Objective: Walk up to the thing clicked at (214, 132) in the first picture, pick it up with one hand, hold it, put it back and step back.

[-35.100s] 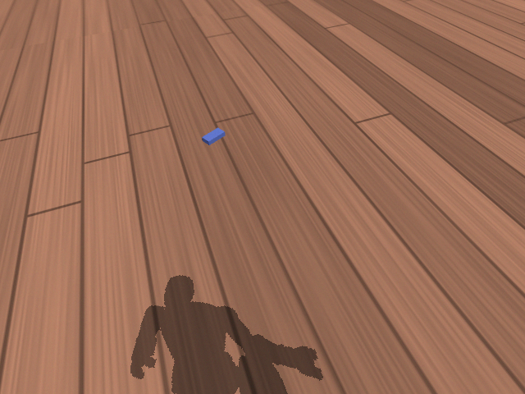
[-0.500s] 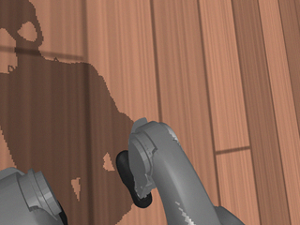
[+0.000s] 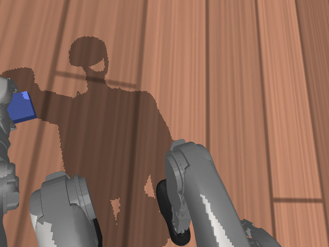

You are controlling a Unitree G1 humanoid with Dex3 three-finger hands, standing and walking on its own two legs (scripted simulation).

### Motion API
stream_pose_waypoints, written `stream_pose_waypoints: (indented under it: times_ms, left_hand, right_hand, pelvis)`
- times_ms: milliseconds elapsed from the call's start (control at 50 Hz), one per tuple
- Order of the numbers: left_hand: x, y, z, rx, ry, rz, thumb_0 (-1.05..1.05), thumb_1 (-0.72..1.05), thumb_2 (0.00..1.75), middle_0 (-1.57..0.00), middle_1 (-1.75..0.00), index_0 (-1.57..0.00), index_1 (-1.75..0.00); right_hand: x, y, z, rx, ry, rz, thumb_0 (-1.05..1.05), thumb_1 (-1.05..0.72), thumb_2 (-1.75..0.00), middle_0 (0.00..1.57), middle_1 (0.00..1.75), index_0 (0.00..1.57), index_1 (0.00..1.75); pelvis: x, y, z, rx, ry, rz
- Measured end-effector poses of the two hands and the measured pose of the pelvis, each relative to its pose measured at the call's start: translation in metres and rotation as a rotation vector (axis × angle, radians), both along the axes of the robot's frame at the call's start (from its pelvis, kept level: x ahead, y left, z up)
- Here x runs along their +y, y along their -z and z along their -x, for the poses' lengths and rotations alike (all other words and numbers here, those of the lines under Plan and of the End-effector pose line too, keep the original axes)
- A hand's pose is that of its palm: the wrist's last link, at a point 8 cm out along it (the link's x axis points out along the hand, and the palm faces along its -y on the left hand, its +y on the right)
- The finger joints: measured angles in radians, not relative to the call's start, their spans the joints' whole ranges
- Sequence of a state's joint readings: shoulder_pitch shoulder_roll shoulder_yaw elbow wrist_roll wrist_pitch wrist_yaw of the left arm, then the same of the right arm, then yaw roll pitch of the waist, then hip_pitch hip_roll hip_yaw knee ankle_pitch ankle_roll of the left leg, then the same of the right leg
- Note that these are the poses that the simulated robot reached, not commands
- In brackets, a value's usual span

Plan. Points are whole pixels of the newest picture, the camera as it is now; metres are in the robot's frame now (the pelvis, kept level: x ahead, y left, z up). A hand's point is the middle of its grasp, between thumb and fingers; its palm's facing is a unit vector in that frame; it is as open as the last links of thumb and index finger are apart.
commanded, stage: settle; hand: left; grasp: from above
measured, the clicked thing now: (1, 111) +0.48 +0.31 -0.22
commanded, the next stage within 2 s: lift in 0.16 s
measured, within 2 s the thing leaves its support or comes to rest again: neither
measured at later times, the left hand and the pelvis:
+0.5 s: hand out of the picture +0.45 +0.30 -0.13, palm faces -0.46 -0.11 -0.88, open 9.2 cm; pelvis -0.01 -0.01 +0.02, yaw +3 degrees
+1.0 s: hand out of the picture +0.37 +0.31 +0.02, palm faces -0.45 -0.13 -0.88, open 9.2 cm; pelvis -0.01 +0.00 +0.13, yaw +7 degrees
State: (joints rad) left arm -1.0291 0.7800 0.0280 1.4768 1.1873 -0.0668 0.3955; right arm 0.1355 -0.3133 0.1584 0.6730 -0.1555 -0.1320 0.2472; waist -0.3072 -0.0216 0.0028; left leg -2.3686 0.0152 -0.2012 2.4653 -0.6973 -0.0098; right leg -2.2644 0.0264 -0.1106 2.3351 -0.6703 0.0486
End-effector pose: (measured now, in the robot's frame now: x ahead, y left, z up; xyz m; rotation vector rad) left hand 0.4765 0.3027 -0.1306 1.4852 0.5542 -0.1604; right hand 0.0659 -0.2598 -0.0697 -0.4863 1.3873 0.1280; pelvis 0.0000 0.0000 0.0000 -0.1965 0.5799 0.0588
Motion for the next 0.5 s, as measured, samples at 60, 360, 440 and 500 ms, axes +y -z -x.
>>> stream_pose_waypoints:
  times_ms: [60,360,440,500]
  left_hand:
    - [-0.001,-0.009,0.001,0.018,-0.001,0.005,0.01,0.14,0.19,-0.88,-0.28,-0.89,-0.25]
    - [-0.002,-0.035,0.006,0.015,0.032,0.013,0.01,0.15,0.19,-0.86,-0.29,-0.87,-0.27]
    - [0.0,-0.045,0.011,0.017,0.025,0.016,0.01,0.17,0.18,-0.84,-0.3,-0.86,-0.28]
    - [0.002,-0.055,0.017,0.027,0.016,0.02,0.01,0.18,0.17,-0.83,-0.31,-0.84,-0.29]
  right_hand:
    - [0.0,0.004,0.0,-0.002,0.012,-0.01,0.0,-0.91,-0.9,0.2,0.3,0.2,0.3]
    - [-0.01,0.006,0.02,0.04,0.087,0.041,0.0,-0.91,-0.9,0.2,0.3,0.2,0.3]
    - [-0.013,0.001,0.022,0.045,0.116,0.054,0.0,-0.91,-0.9,0.2,0.3,0.2,0.3]
    - [-0.014,-0.003,0.021,0.045,0.137,0.058,0.0,-0.91,-0.9,0.2,0.3,0.2,0.3]
  pelvis:
    - [-0.002,-0.002,0.001,-0.001,-0.005,-0.011]
    - [-0.007,-0.008,0.007,-0.001,-0.017,-0.037]
    - [-0.007,-0.014,0.007,0.013,-0.023,-0.04]
    - [-0.007,-0.021,0.007,0.023,-0.03,-0.045]
